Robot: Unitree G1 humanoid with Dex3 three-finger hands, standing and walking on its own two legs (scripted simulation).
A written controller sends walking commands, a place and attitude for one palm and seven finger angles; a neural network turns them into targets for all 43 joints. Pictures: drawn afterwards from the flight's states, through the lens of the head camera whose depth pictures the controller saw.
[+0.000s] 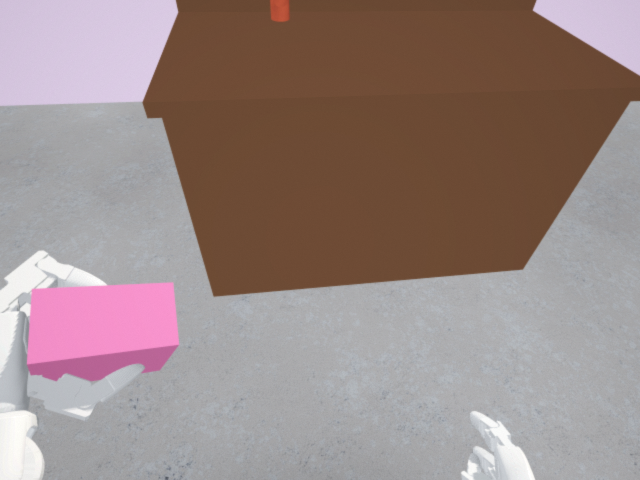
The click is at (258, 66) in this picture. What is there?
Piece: table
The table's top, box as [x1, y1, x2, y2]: [142, 11, 639, 117]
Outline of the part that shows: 142,102 147,117 171,117 639,100 639,76 533,11 290,12 290,18 287,21 283,22 273,21 270,18 270,12 178,12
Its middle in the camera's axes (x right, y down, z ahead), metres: +0.19 -0.54 +1.12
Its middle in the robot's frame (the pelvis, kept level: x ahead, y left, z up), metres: +1.22 -0.12 +0.06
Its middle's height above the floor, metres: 0.83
